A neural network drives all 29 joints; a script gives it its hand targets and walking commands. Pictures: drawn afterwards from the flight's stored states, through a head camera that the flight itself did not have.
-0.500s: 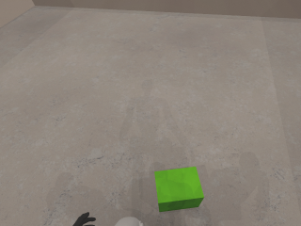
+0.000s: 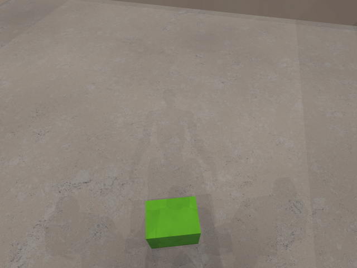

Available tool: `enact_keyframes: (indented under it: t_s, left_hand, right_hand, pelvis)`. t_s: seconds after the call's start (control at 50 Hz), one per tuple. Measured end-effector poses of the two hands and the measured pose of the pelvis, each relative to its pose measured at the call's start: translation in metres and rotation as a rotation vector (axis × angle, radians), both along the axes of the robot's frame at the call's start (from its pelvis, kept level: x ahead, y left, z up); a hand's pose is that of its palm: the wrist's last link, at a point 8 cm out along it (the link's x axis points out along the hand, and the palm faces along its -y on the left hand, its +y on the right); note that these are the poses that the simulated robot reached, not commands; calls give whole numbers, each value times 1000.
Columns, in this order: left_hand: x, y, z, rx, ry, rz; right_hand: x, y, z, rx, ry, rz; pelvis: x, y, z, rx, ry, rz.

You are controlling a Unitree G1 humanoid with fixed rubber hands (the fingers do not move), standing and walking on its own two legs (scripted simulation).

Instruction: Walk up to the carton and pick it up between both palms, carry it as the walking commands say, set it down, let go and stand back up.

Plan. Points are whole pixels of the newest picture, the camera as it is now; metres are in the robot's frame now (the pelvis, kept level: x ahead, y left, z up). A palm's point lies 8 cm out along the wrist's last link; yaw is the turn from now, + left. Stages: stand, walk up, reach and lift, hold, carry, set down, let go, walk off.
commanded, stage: walk up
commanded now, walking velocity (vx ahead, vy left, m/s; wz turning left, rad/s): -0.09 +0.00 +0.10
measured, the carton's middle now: (172, 223) +0.39 +0.06 -0.65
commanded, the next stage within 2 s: none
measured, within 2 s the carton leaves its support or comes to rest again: neither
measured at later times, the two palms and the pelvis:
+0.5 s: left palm out of the picture -0.05 +0.32 -0.14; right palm out of the picture +0.10 -0.21 -0.11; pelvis -0.03 +0.03 +0.00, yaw +6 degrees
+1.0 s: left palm out of the picture -0.05 +0.29 -0.13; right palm out of the picture +0.03 -0.16 -0.13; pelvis -0.03 +0.06 +0.01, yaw +5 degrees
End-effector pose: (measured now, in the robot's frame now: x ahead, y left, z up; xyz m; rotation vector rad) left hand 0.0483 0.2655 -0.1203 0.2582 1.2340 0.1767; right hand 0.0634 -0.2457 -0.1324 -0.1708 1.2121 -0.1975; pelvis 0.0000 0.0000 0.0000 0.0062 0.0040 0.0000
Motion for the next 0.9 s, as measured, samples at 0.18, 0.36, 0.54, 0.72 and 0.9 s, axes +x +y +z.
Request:
enact_keyframes:
  t_s: [0.18,0.36,0.54,0.72,0.9]
  left_hand:
    - [-1,-32,20,59,-81,60]
    - [-63,13,18,97,8,165]
    - [-103,49,-17,-48,106,207]
    - [-103,38,-18,-132,135,210]
    - [-95,37,-9,-71,117,177]
  right_hand:
    - [-14,-48,-3,10,73,38]
    - [29,-27,12,-5,-1,147]
    - [36,54,34,-41,-74,229]
    - [20,106,32,20,-88,203]
    - [-16,102,5,68,-8,133]
  pelvis:
    - [-7,-28,6,30,-6,61]
    - [-17,-7,8,26,8,104]
    - [-27,41,8,-28,0,109]
    - [-26,65,17,-28,-10,94]
    - [-28,68,11,-3,-27,88]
